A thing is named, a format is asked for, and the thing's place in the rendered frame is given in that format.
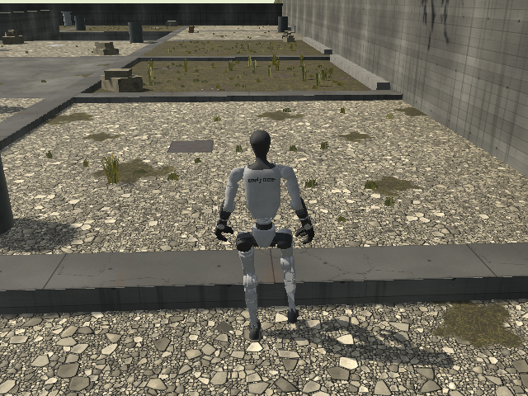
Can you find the robot left shin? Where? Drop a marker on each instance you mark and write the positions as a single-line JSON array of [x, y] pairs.
[[251, 302]]

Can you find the left robot upper arm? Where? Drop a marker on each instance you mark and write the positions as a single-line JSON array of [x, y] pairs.
[[231, 189]]

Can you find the robot right forearm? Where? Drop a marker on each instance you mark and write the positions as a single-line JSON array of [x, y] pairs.
[[304, 216]]

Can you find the left robot hand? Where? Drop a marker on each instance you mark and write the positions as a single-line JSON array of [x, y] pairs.
[[218, 232]]

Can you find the right robot hand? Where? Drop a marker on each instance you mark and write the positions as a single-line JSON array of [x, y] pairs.
[[302, 232]]

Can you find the right robot upper arm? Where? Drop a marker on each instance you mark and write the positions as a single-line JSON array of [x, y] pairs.
[[292, 186]]

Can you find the robot right thigh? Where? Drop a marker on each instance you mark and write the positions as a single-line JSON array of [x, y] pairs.
[[284, 241]]

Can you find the robot left forearm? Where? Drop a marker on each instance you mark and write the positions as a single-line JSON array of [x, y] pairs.
[[223, 217]]

